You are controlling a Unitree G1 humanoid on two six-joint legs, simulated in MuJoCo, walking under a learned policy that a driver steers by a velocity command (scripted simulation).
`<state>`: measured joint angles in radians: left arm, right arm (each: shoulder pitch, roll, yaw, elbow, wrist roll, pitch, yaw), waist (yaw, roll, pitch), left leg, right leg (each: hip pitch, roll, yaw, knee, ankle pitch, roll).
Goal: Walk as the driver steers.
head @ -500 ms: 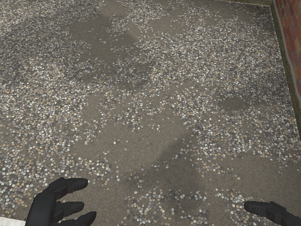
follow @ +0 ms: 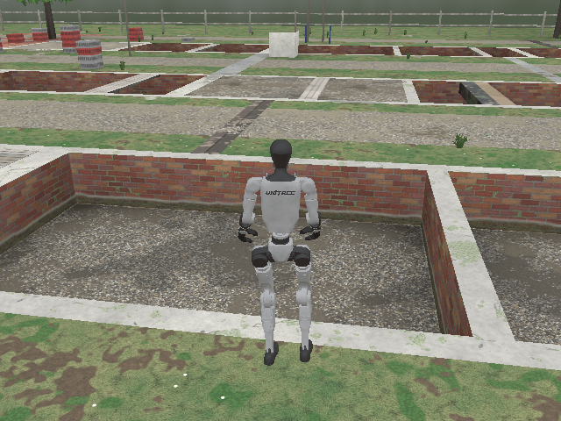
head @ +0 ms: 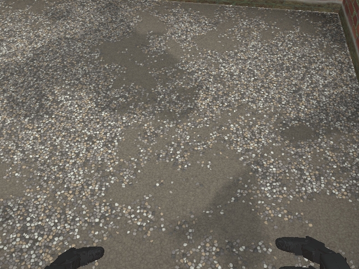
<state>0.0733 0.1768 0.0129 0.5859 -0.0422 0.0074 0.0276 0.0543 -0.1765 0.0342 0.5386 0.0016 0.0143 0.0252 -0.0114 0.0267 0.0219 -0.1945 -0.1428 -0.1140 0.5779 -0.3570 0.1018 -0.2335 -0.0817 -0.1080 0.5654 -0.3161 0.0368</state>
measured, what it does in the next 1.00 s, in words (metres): shifts its weight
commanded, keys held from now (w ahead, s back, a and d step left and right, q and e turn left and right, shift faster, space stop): w+e+shift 0.34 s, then w+shift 0.28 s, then w+q+shift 0.38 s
